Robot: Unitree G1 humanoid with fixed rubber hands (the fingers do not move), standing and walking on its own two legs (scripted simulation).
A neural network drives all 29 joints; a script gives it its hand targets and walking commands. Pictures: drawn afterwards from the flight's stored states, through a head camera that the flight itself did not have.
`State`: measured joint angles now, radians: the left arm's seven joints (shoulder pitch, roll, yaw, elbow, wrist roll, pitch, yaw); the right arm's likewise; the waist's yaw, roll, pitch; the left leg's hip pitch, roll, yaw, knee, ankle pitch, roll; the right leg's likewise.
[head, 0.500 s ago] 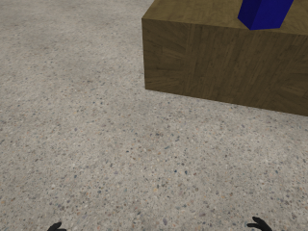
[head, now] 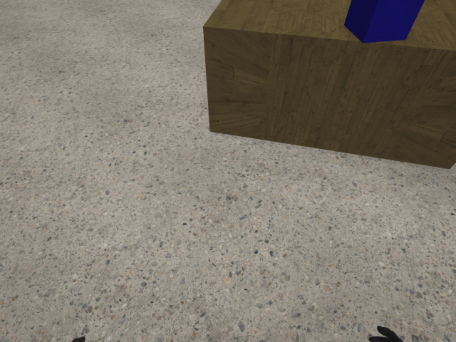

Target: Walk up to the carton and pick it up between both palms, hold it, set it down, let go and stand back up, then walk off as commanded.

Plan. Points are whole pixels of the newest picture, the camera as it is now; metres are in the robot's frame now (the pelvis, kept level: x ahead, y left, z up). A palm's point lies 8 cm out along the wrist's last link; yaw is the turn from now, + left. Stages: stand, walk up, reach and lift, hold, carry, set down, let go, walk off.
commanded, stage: stand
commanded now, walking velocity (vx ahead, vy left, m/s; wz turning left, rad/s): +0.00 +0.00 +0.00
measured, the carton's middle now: (384, 3) +1.42 -0.71 +0.03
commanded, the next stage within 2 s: walk up in 0.74 s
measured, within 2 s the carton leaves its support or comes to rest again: neither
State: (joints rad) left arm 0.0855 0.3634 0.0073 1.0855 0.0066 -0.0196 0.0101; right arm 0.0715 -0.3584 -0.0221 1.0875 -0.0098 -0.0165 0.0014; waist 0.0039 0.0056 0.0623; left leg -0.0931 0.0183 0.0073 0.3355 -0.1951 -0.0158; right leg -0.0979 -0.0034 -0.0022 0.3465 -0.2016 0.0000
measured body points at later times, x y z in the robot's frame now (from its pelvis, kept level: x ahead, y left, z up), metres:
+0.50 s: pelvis +0.00 +0.00 +0.00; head +0.00 +0.00 +0.45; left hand +0.10 +0.31 -0.12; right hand +0.10 -0.31 -0.12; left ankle -0.01 +0.13 -0.75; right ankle -0.01 -0.12 -0.75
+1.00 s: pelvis +0.01 +0.00 -0.01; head +0.01 -0.01 +0.44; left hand +0.11 +0.31 -0.12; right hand +0.10 -0.33 -0.12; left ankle -0.01 +0.13 -0.75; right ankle -0.01 -0.12 -0.73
